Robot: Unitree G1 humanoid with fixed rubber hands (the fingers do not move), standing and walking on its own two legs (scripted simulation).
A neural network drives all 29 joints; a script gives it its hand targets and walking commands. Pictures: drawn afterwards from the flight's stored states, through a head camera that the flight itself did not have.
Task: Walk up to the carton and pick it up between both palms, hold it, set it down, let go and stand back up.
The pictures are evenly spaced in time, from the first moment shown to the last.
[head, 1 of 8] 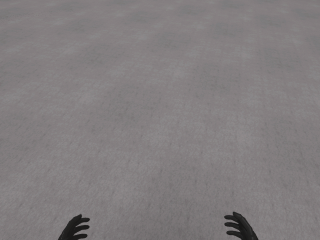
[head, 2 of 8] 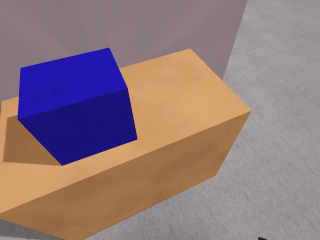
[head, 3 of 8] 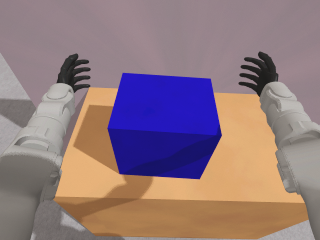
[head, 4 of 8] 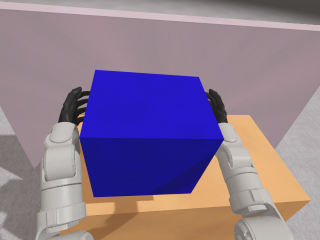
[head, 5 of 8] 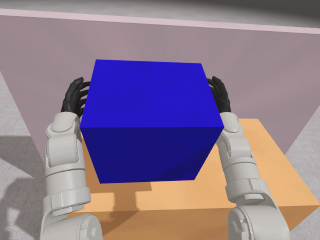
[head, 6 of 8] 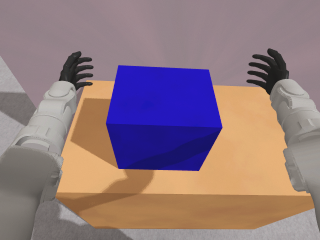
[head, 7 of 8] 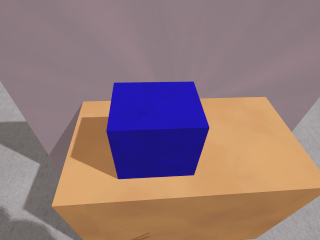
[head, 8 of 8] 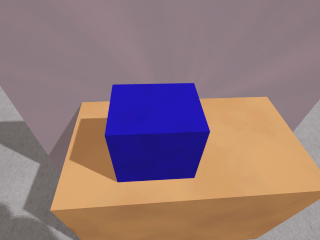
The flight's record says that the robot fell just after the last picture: no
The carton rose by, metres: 0.19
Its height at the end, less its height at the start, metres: +0.00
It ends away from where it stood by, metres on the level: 0.05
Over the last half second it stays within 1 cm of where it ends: yes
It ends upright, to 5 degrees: yes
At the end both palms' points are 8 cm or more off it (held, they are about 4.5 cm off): yes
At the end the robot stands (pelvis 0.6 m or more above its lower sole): yes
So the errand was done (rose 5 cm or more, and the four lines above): yes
